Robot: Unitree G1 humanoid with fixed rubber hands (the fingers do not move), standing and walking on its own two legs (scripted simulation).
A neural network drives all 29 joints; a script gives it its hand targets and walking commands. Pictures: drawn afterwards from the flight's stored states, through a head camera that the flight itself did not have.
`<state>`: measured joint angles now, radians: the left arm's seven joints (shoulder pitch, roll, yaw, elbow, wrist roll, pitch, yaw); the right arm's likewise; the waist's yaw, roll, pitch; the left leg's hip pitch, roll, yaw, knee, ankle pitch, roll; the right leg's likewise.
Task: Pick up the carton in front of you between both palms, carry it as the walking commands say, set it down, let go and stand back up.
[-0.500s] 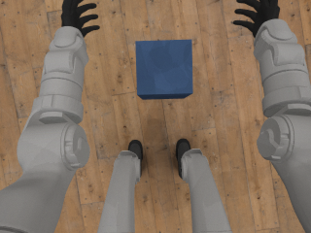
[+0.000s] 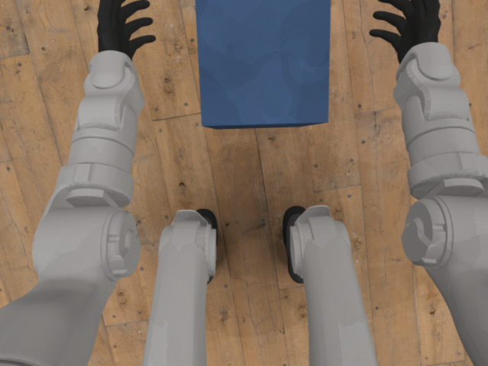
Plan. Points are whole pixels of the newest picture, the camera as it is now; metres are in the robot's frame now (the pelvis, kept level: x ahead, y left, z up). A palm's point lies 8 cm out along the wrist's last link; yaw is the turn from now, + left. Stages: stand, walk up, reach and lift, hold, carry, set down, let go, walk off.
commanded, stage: reach and lift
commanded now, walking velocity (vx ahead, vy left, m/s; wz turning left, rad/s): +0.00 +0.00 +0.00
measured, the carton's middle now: (259, 76) +0.52 -0.03 -0.37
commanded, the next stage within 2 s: none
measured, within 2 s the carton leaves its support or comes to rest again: leaves its support in 1.28 s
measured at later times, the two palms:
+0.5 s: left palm (156, 72) +0.53 +0.16 -0.31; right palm (360, 66) +0.52 -0.21 -0.31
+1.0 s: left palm (175, 70) +0.53 +0.12 -0.30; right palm (346, 65) +0.52 -0.18 -0.30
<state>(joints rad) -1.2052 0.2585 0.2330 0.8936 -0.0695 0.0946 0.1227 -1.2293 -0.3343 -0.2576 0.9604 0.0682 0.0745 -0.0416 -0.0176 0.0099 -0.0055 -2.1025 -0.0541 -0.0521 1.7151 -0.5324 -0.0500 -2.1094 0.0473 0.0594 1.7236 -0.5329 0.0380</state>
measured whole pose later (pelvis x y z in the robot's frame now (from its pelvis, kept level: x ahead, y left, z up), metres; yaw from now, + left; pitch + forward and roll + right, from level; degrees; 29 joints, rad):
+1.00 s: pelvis -0.04 +0.00 -0.13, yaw +0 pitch +36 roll +1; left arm -1.57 0.28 0.11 1.16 -0.17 0.07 0.16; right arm -1.59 -0.36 -0.09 1.21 0.18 0.06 -0.11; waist -0.02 0.01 0.43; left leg -2.23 -0.06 -0.04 2.18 -0.57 -0.06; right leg -2.24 0.03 0.04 2.19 -0.57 0.04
